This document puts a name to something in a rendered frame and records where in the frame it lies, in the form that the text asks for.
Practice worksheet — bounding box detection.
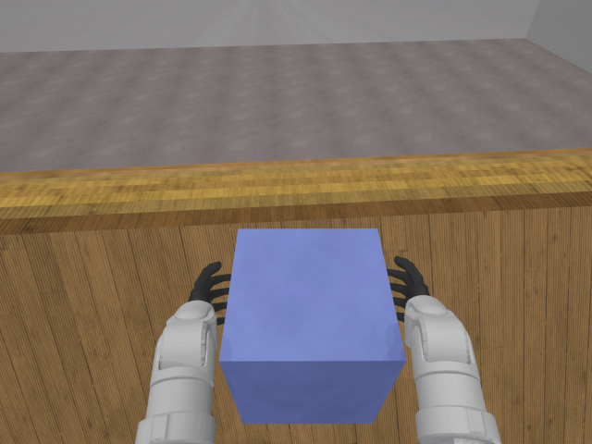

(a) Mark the carton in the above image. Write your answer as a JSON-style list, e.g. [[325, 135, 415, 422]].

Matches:
[[219, 228, 406, 424]]

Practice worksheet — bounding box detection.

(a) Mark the robot left hand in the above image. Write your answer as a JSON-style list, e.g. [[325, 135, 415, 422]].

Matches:
[[188, 262, 231, 326]]

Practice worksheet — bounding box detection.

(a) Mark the robot right forearm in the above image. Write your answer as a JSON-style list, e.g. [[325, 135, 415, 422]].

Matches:
[[404, 295, 502, 444]]

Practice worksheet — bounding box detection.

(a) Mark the robot left forearm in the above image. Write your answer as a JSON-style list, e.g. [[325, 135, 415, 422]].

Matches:
[[135, 301, 217, 444]]

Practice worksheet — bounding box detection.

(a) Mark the robot right hand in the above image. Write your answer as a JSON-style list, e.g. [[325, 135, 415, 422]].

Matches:
[[387, 256, 430, 323]]

